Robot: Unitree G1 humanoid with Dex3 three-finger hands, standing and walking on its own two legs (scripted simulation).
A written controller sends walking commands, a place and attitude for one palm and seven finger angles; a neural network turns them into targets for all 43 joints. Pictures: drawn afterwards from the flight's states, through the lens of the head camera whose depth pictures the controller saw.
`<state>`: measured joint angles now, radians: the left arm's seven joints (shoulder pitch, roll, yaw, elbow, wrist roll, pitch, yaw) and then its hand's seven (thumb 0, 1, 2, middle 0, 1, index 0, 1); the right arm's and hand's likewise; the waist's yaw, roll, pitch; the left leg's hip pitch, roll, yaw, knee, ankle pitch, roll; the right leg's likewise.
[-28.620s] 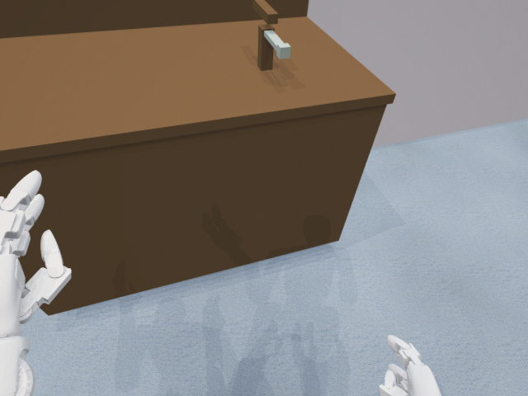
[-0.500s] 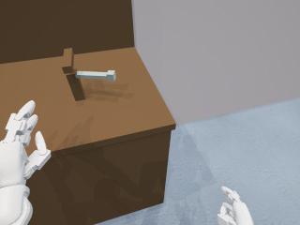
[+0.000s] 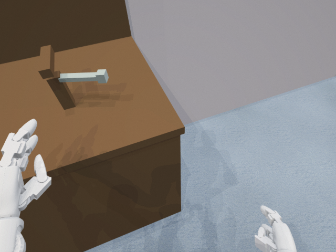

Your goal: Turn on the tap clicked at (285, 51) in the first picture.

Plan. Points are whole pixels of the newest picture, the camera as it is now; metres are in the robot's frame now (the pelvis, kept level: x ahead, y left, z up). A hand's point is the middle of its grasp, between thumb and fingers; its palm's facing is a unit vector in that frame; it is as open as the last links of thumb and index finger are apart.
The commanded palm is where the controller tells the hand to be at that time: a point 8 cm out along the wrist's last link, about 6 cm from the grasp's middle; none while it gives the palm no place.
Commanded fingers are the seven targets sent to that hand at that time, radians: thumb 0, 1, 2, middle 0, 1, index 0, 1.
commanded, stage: step back with the hand held close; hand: left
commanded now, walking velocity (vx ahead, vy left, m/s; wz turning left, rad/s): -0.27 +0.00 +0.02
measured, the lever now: (102, 76) +0.53 +0.23 +0.14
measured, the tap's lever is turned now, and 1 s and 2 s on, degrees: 69 69 69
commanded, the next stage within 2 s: stop stepping back and stand still in 0.92 s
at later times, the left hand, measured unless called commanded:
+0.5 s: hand out of the picture +0.13 +0.28 +0.16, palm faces +0.47 -0.79 -0.40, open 7.4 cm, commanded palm +0.07 +0.31 +0.17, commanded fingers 0.00 0.90 0.90 -0.20 -0.30 -0.20 -0.30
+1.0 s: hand out of the picture +0.04 +0.25 +0.15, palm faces +0.37 -0.85 -0.38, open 7.4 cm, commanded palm -0.02 +0.29 +0.17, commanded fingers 0.00 0.90 0.90 -0.20 -0.30 -0.20 -0.30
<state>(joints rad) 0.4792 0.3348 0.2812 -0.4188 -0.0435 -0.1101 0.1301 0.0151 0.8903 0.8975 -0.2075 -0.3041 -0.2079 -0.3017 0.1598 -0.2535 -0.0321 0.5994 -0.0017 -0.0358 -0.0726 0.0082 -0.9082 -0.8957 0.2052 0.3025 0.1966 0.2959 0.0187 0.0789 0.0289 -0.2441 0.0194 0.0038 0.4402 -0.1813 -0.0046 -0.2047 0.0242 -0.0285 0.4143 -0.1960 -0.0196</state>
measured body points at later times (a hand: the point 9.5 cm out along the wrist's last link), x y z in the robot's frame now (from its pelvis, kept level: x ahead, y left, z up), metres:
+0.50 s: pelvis -0.08 +0.03 -0.01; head -0.07 +0.03 +0.44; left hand +0.10 +0.32 +0.18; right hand +0.10 -0.20 -0.10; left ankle +0.03 +0.12 -0.74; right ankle -0.08 -0.10 -0.71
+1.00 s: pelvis -0.18 +0.01 -0.01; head -0.17 +0.02 +0.44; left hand +0.02 +0.29 +0.18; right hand +0.03 -0.22 -0.07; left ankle -0.05 +0.11 -0.74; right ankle -0.22 -0.10 -0.71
